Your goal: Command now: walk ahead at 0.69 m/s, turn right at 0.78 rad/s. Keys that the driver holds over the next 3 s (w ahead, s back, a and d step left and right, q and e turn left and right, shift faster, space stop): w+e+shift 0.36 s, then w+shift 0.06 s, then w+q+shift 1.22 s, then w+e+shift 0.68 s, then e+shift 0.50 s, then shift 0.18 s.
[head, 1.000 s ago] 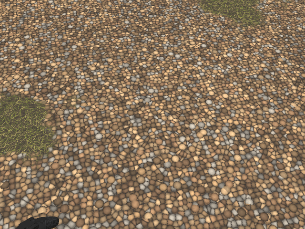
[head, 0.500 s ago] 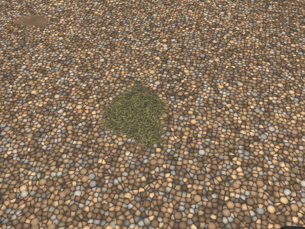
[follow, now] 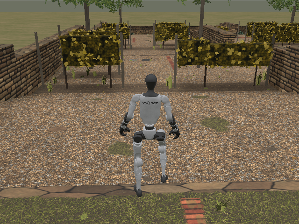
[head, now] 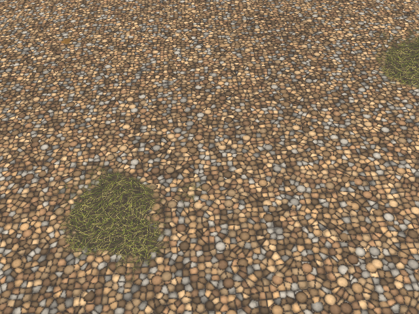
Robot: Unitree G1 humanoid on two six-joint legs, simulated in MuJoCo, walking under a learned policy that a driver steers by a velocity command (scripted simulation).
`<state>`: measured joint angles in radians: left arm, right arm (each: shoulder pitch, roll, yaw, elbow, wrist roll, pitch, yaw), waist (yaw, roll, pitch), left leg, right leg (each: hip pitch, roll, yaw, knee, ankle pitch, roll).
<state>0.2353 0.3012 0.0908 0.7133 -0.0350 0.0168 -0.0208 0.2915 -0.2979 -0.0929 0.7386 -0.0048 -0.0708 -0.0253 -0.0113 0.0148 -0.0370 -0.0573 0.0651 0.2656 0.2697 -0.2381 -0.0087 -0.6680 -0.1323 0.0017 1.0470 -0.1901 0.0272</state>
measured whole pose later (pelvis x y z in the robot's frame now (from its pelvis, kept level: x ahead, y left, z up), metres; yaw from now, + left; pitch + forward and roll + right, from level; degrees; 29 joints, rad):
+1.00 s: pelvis +0.76 -0.37 -0.01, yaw -8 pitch -1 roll +1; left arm 0.02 0.23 -0.02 0.55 0.04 -0.15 0.01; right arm 0.49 -0.23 -0.05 0.81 0.04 -0.08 0.01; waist -0.09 -0.02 0.04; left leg -0.08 -0.22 -0.17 0.37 -0.25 0.16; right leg -0.71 -0.09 0.20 0.84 -0.08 0.02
